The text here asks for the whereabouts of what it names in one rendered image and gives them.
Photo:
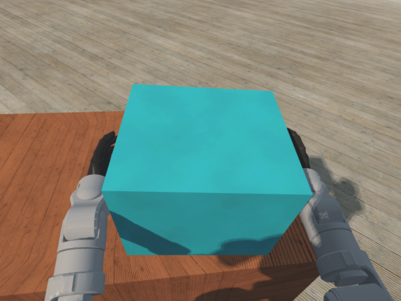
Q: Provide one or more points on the carton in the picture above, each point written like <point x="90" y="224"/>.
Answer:
<point x="203" y="171"/>

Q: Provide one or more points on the robot right forearm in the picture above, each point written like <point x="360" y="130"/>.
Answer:
<point x="339" y="257"/>

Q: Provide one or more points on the right robot upper arm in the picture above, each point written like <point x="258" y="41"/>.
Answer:
<point x="365" y="292"/>

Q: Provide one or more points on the robot left hand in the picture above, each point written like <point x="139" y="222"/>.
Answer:
<point x="101" y="157"/>

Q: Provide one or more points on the robot right hand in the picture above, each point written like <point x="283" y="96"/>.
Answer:
<point x="300" y="149"/>

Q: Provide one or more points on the pedestal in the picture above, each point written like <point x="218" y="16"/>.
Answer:
<point x="42" y="159"/>

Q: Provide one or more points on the robot left forearm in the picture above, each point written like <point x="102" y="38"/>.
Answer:
<point x="78" y="274"/>

